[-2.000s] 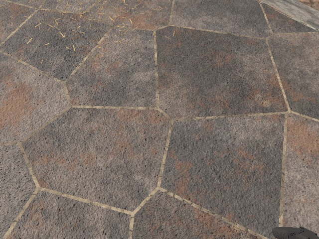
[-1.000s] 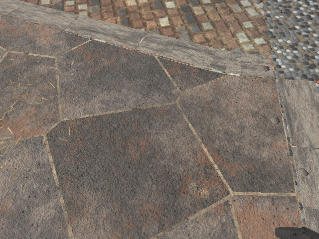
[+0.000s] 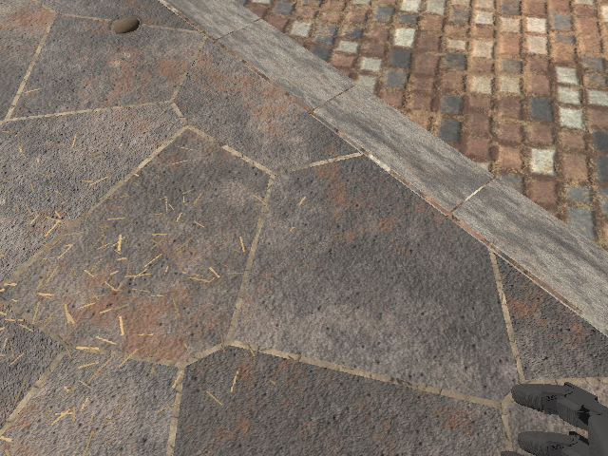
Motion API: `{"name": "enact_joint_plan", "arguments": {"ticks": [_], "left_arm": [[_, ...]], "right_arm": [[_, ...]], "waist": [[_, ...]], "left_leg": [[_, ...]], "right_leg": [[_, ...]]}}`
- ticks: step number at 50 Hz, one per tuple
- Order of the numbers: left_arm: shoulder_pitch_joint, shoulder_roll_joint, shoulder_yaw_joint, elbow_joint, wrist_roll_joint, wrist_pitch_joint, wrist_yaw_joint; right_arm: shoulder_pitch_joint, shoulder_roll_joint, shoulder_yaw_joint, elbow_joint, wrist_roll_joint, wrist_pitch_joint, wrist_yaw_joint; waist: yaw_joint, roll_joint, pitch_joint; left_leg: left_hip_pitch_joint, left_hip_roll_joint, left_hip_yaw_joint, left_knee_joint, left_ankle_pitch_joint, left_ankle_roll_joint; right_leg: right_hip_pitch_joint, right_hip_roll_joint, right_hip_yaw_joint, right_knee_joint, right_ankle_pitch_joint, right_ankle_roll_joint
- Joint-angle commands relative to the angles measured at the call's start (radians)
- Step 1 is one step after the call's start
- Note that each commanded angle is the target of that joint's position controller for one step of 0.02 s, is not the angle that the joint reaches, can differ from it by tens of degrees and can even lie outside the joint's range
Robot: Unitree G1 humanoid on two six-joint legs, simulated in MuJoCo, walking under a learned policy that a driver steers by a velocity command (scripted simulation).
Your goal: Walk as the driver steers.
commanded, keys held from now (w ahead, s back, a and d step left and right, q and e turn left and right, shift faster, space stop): w+e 1.00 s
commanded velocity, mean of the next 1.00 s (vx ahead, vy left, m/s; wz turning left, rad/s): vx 0.50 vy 0.00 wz -0.51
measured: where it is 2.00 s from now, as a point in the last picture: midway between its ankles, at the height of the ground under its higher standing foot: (536, 297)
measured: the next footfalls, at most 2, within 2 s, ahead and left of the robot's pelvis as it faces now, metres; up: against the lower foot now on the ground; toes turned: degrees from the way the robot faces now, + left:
right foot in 0.48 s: +0.37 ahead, -0.19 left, +0.00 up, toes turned -19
left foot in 0.98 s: +0.71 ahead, -0.12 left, +0.00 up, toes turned -37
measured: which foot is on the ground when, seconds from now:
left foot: down 0.00-0.50, up 0.52-0.96, down 0.98-1.00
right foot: up 0.00-0.46, down 0.48-0.98, up 1.00-1.00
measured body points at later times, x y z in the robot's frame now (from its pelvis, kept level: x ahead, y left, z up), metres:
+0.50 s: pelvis +0.25 -0.06 -0.01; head +0.28 -0.08 +0.44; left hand +0.52 +0.13 -0.09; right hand +0.20 -0.35 -0.14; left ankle +0.11 +0.12 -0.71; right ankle +0.34 -0.17 -0.73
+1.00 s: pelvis +0.52 -0.14 +0.00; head +0.54 -0.15 +0.45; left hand +0.72 +0.10 -0.11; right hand +0.59 -0.47 -0.07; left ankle +0.68 -0.10 -0.73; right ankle +0.34 -0.17 -0.71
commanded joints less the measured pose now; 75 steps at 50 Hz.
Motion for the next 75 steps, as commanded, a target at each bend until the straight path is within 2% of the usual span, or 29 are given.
{"name": "enact_joint_plan", "arguments": {"ticks": [1,2,3,6,13,19,22,24,25,26,27,28,29,31,38,43,46,48,49,50,51,52,53,56,65,70,73,74,75], "left_arm": [[0.002,0.094,0.003,-0.097,-0.013,-0.039,0.002],[-0.071,0.137,0.019,-0.123,-0.029,-0.039,0.001],[-0.111,0.127,0.018,-0.131,-0.022,-0.034,0.006],[-0.095,0.077,0.021,-0.124,-0.01,0.003,0.008],[-0.234,0.021,0.007,-0.183,0.002,0.026,-0.014],[-0.398,0.038,0.006,-0.259,0.003,0.03,-0.045],[-0.34,0.081,0.03,-0.271,0.006,0.036,-0.049],[-0.033,0.191,0.094,-0.188,-0.002,0.044,-0.03],[0.001,0.324,0.124,-0.183,-0.013,0.048,-0.012],[-0.003,0.305,0.105,-0.231,-0.004,0.027,-0.021],[-0.021,0.223,0.08,-0.223,0.003,0.009,-0.03],[-0.057,0.194,0.071,-0.219,0.003,-0.002,-0.029],[-0.126,0.159,0.061,-0.229,0.001,-0.003,-0.025],[-0.203,0.116,0.045,-0.261,0.019,-0.003,-0.016],[-0.131,0.151,0.056,-0.236,0.005,-0.003,0.022],[-0.063,0.153,0.059,-0.206,-0.005,0.011,0.029],[-0.07,0.149,0.062,-0.205,-0.002,0.02,0.034],[-0.089,0.109,0.049,-0.216,0.003,0.024,0.031],[-0.083,0.049,0.026,-0.233,0.016,0.021,0.026],[0.049,-0.007,0.009,-0.264,-0.013,0.013,0.027],[0.048,0.095,0.023,-0.241,-0.022,0.011,0.03],[-0.056,0.154,0.04,-0.248,-0.016,0.015,0.03],[-0.111,0.151,0.042,-0.258,-0.006,0.02,0.031],[-0.141,0.101,0.043,-0.277,-0.007,0.028,0.016],[-0.322,0.005,0.005,-0.338,0.008,0.017,-0.012],[-0.451,0.033,0.006,-0.378,0.002,-0.01,-0.036],[-0.232,0.118,0.051,-0.315,0.011,-0.017,-0.027],[-0.068,0.175,0.074,-0.277,0.024,-0.013,-0.012],[0.02,0.277,0.092,-0.267,0.047,-0.005,0.003]], "right_arm": [[0.429,-0.231,-0.088,0.034,-0.016,0.011,-0.02],[0.377,-0.189,-0.072,0.043,-0.004,0.008,-0.02],[0.313,-0.157,-0.062,0.045,-0.001,0.004,-0.018],[0.198,-0.096,-0.052,0.06,-0.012,-0.019,-0.011],[0.2,-0.154,-0.081,0.122,-0.012,-0.033,-0.033],[0.267,-0.209,-0.103,0.171,0.018,-0.004,-0.039],[0.258,-0.25,-0.115,0.176,0.032,0.019,-0.043],[0.262,-0.217,-0.099,0.167,0.026,0.029,-0.049],[0.327,-0.096,-0.06,0.112,-0.02,0.015,-0.046],[0.3,-0.094,-0.044,0.094,-0.004,-0.024,-0.037],[0.179,-0.174,-0.064,0.068,0.04,-0.046,-0.027],[0.15,-0.166,-0.059,0.059,0.042,-0.06,-0.027],[0.155,-0.162,-0.061,0.074,0.016,-0.065,-0.036],[0.181,-0.174,-0.072,0.085,-0.004,-0.046,-0.038],[0.019,-0.094,-0.046,0.042,-0.01,-0.019,-0.03],[-0.089,-0.115,-0.047,0.009,0.009,-0.039,-0.006],[-0.046,-0.149,-0.061,0.015,0.012,-0.052,0.001],[0.107,-0.181,-0.083,0.054,0.003,-0.061,-0.008],[0.247,-0.23,-0.097,0.067,-0.014,-0.063,-0.017],[0.339,-0.311,-0.117,0.101,-0.025,-0.049,-0.014],[0.324,-0.224,-0.098,0.093,0.001,-0.045,-0.007],[0.282,-0.162,-0.081,0.082,0.005,-0.039,-0.012],[0.235,-0.143,-0.072,0.078,-0.004,-0.032,-0.014],[0.191,-0.105,-0.058,0.1,-0.013,-0.032,-0.022],[0.256,-0.173,-0.071,0.182,0.01,-0.027,-0.019],[0.342,-0.227,-0.078,0.235,0.037,0.003,-0.016],[0.324,-0.234,-0.074,0.249,0.043,0.015,-0.024],[0.318,-0.186,-0.054,0.235,0.026,0.01,-0.025],[0.401,-0.056,-0.014,0.196,0.005,-0.004,-0.021]], "waist": [[-0.236,0.187,-0.391],[-0.224,0.158,-0.241],[-0.194,0.122,-0.165],[-0.108,0.126,-0.062],[-0.11,0.051,0.014],[-0.159,0.034,0.064],[-0.102,0.066,-0.004],[0.049,0.011,-0.17],[-0.019,-0.261,-0.222],[-0.014,-0.224,-0.396],[0.024,-0.116,-0.293],[-0.004,-0.096,-0.194],[-0.048,-0.042,-0.136],[-0.109,-0.074,-0.101],[-0.066,-0.079,-0.034],[-0.027,-0.095,-0.013],[-0.059,-0.13,-0.021],[-0.14,-0.13,-0.093],[-0.197,-0.032,-0.228],[-0.141,0.307,-0.349],[-0.156,0.249,-0.293],[-0.183,0.148,-0.169],[-0.17,0.078,-0.103],[-0.128,0.111,-0.029],[-0.159,0.041,0.017],[-0.173,0.062,0.052],[-0.025,0.08,-0.092],[0.049,0.058,-0.22],[0.016,-0.191,-0.384]], "left_leg": [[0.835,0.395,-0.661,-0.19,-0.219,0.249],[0.729,0.362,-0.514,-0.214,-0.223,0.214],[0.61,0.32,-0.408,-0.244,-0.173,0.195],[0.369,0.258,-0.213,-0.355,-0.03,0.178],[0.347,0.238,0.061,-0.427,0.128,0.162],[0.488,0.279,0.154,-0.384,0.147,0.121],[0.546,0.276,0.201,-0.184,0.553,0.087],[0.355,0.198,0.253,0.26,0.567,0.018],[-0.081,0.053,0.24,0.651,-0.172,-0.061],[-0.25,-0.061,-0.027,0.823,-0.521,-0.064],[-0.353,-0.009,-0.088,0.846,-0.439,-0.039],[-0.358,0.032,-0.079,0.779,-0.349,-0.017],[-0.3,0.071,-0.082,0.694,-0.28,-0.015],[-0.166,0.101,-0.09,0.598,-0.204,-0.025],[-0.116,0.035,-0.063,0.176,0.106,-0.095],[-0.034,-0.013,-0.082,-0.017,0.178,-0.08],[0.03,-0.018,-0.091,-0.057,0.064,-0.043],[0.26,-0.008,-0.071,-0.11,0.045,0.006],[0.509,0.146,-0.216,-0.092,-0.018,0.066],[0.82,0.366,-0.68,-0.192,-0.259,0.226],[0.798,0.393,-0.798,-0.248,-0.483,0.224],[0.685,0.35,-0.644,-0.262,-0.46,0.181],[0.573,0.309,-0.508,-0.27,-0.328,0.155],[0.396,0.226,-0.277,-0.335,-0.098,0.137],[0.386,0.198,-0.005,-0.404,0.165,0.165],[0.48,0.246,-0.05,-0.351,0.244,0.158],[0.447,0.199,-0.01,-0.086,0.523,0.1],[0.275,0.151,0.017,0.142,0.364,0.059],[-0.101,0.002,0.047,0.528,-0.215,-0.013]], "right_leg": [[-0.655,0.024,0.125,0.659,-0.129,-0.021],[-0.722,-0.015,0.115,0.692,-0.051,-0.028],[-0.704,-0.052,0.093,0.667,0.03,-0.026],[-0.57,-0.102,0.1,0.588,0.153,-0.014],[-0.587,-0.099,0.079,0.288,0.439,-0.001],[-0.582,-0.073,0.0,0.089,0.413,-0.058],[-0.437,0.012,-0.085,0.068,0.267,-0.115],[0.026,0.09,-0.072,-0.004,0.323,-0.184],[0.338,-0.168,0.423,-0.075,0.228,-0.338],[0.457,-0.297,0.858,-0.261,0.051,-0.449],[0.41,-0.283,0.752,-0.31,0.084,-0.385],[0.288,-0.245,0.619,-0.299,0.156,-0.35],[0.153,-0.203,0.512,-0.292,0.253,-0.316],[-0.022,-0.15,0.409,-0.328,0.397,-0.299],[-0.156,-0.066,0.269,-0.358,0.433,-0.258],[-0.123,-0.089,0.345,-0.294,0.332,-0.231],[-0.062,-0.113,0.424,-0.206,0.352,-0.208],[-0.093,-0.051,0.402,-0.058,0.422,-0.165],[-0.202,0.012,0.324,0.208,0.318,-0.128],[-0.554,0.154,0.189,0.533,-0.102,-0.058],[-0.691,0.073,0.206,0.678,-0.114,-0.043],[-0.722,0.038,0.192,0.716,-0.021,-0.036],[-0.694,0.004,0.159,0.705,0.051,-0.03],[-0.608,-0.061,0.138,0.605,0.146,-0.026],[-0.58,-0.054,0.059,0.183,0.43,-0.02],[-0.512,-0.015,0.007,-0.015,0.382,-0.041],[-0.135,0.046,-0.029,-0.122,0.393,-0.098],[0.159,-0.051,0.057,-0.068,0.429,-0.14],[0.519,-0.343,0.474,-0.092,0.342,-0.266]]}}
